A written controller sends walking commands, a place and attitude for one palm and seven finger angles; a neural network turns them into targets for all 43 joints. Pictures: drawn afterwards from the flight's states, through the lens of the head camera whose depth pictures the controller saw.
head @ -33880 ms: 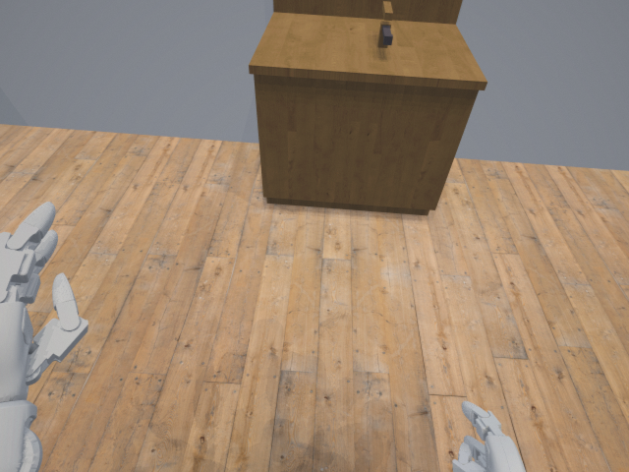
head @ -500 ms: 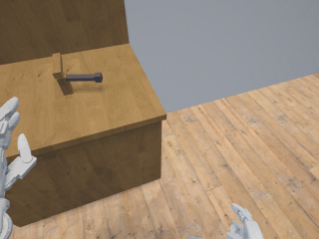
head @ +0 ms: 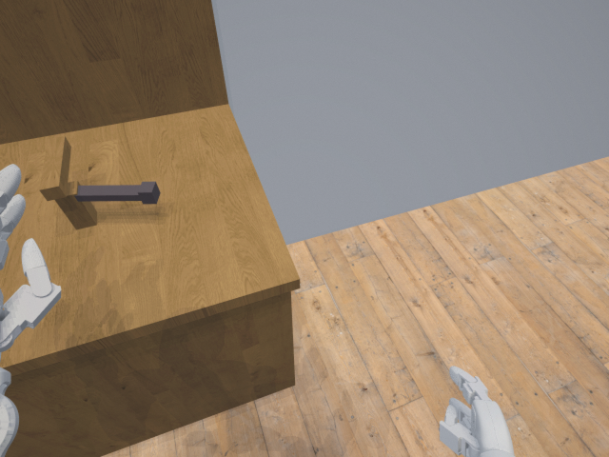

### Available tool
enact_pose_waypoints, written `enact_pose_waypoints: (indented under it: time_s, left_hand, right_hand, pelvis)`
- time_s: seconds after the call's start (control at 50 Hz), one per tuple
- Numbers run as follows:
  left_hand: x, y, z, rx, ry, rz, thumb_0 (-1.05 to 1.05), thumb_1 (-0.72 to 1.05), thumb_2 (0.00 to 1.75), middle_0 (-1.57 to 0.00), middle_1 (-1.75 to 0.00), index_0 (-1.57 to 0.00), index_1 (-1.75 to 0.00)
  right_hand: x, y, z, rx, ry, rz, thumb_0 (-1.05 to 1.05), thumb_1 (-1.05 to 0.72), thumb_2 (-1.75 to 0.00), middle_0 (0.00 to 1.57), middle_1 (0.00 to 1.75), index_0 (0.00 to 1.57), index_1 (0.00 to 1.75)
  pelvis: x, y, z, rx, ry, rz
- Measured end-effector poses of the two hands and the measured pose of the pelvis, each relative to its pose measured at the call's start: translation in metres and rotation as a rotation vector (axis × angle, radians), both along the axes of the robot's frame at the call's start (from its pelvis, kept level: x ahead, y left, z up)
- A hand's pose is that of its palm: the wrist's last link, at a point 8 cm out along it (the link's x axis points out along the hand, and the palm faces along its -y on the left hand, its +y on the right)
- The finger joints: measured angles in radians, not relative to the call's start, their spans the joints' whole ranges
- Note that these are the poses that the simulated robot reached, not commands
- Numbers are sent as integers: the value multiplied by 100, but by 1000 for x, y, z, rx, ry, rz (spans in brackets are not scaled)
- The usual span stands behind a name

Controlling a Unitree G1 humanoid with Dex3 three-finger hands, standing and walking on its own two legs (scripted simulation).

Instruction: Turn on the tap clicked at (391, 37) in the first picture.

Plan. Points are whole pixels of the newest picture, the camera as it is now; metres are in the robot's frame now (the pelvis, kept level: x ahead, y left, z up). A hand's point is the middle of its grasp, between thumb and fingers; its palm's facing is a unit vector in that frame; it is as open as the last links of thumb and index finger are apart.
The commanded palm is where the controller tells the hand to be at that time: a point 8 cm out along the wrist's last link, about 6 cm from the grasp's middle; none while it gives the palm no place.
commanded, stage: come to a stop and stand still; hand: left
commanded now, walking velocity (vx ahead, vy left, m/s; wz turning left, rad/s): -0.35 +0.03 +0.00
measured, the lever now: (149, 192) +0.52 +0.30 +0.02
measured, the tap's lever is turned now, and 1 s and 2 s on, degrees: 71 71 71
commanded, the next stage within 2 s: look again from close up in 1.34 s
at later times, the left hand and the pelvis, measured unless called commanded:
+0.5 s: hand (83, 286) +0.24 +0.23 +0.17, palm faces +0.33 -0.84 -0.42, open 7.4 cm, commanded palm +0.19 +0.28 +0.19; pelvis +0.02 +0.00 +0.01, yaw -1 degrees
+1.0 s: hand (29, 310) +0.21 +0.27 +0.17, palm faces +0.38 -0.85 -0.36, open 7.4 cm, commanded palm +0.16 +0.31 +0.19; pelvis +0.00 +0.03 +0.02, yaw -1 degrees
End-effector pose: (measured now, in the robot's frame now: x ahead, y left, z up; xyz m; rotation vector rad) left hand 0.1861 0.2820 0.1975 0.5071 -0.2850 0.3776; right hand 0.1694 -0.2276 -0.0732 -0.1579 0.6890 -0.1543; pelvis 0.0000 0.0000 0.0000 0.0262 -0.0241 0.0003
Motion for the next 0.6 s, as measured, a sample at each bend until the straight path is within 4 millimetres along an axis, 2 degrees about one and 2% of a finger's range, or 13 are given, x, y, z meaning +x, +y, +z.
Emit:
enact_pose_waypoints:
  time_s: [0.1, 0.14, 0.32, 0.46, 0.52, 0.6]
  left_hand:
    - [13, -24, -4, -30, 91, -29, 1, 90, 90, -21, -30, -20, -30]
    - [15, -28, -4, -29, 120, -40, 1, 89, 90, -21, -30, -21, -30]
    - [25, 1, -1, 6, 128, 16, 1, 89, 90, -21, -30, -21, -30]
    - [20, -10, -8, -41, 141, -18, 1, 89, 90, -21, -30, -21, -30]
    - [13, -14, -8, -61, 135, -34, 1, 89, 90, -21, -30, -21, -30]
    - [2, -8, -8, -72, 121, -23, 1, 89, 90, -21, -30, -21, -30]
  right_hand:
    - [25, 9, -2, 52, 7, 45, 1, -91, -89, 20, 30, 20, 30]
    - [31, 8, -1, 43, 23, 55, 1, -91, -89, 21, 30, 20, 30]
    - [48, -1, 6, -39, 68, 34, 1, -91, -89, 21, 30, 20, 30]
    - [41, -3, 18, -36, 4, 5, 1, -91, -89, 20, 30, 20, 30]
    - [31, -3, 19, -36, -3, -3, 1, -91, -89, 21, 30, 20, 30]
    - [14, -4, 18, -45, 12, -12, 1, -91, -89, 21, 30, 20, 30]
  pelvis:
    - [22, -9, 7, -22, 16, 6]
    - [27, -9, 10, -18, 28, 2]
    - [33, 1, 14, -15, 38, -14]
    - [24, 0, 14, -21, 31, -22]
    - [19, -1, 15, -35, 33, -20]
    - [13, 1, 16, -43, 29, -16]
